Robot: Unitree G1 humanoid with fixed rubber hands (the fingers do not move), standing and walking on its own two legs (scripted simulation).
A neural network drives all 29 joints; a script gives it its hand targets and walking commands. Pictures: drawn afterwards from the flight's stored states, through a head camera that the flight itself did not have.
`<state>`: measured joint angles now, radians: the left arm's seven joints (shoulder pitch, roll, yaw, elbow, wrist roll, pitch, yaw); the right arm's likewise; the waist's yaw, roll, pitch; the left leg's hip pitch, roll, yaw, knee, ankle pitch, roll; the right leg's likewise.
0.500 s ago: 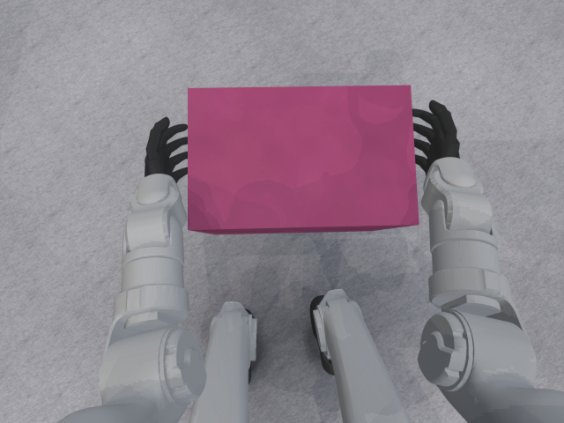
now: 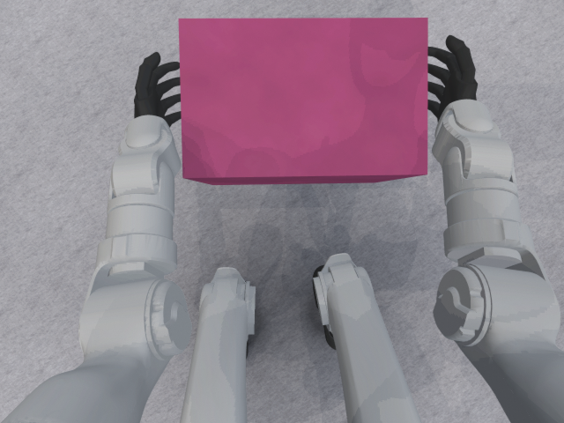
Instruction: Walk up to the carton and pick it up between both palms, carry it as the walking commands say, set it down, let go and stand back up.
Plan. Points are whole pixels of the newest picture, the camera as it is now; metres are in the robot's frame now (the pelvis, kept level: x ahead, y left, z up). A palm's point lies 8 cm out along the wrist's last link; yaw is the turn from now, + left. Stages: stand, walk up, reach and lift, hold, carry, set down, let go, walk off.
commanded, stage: set down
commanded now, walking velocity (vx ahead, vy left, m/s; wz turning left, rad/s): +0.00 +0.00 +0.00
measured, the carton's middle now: (298, 118) +0.51 -0.06 -0.18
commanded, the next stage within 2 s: none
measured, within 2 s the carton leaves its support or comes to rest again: rests again in 1.78 s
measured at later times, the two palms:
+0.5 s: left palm (176, 120) +0.53 +0.13 -0.19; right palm (425, 108) +0.50 -0.25 -0.17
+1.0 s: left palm (197, 125) +0.55 +0.12 -0.27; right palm (409, 114) +0.52 -0.26 -0.26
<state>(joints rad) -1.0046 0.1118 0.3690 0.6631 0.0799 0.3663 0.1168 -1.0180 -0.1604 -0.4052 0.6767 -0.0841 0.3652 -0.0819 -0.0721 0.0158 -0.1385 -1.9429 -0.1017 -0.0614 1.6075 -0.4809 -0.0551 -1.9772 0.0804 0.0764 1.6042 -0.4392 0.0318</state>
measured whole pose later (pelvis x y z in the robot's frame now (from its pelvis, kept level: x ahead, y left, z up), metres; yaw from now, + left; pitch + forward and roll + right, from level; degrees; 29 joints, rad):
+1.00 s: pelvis -0.03 +0.00 -0.11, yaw +0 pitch +32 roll +3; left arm -1.46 0.30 0.29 0.80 -0.06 0.32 0.19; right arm -1.50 -0.37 -0.30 0.81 0.04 0.33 -0.12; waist -0.09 0.02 0.52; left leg -2.03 -0.11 -0.03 2.05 -0.58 -0.08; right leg -2.08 0.10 0.07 2.06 -0.52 0.03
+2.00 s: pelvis -0.01 +0.00 -0.16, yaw +1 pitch +32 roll +1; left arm -1.53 0.36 0.12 1.01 -0.17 0.22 0.13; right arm -1.52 -0.48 -0.23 1.04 0.15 0.22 -0.01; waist -0.09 0.02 0.52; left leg -2.17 -0.11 -0.03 2.24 -0.63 -0.06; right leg -2.19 0.03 0.01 2.23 -0.60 0.01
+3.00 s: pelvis +0.00 +0.00 -0.18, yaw +0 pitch +32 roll +1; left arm -1.51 0.33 0.22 1.00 -0.08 0.16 0.03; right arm -1.49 -0.46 -0.33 1.03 0.09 0.17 0.09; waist -0.08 0.01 0.52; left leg -2.19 -0.09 -0.01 2.30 -0.66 -0.04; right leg -2.21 0.01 0.00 2.29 -0.62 -0.01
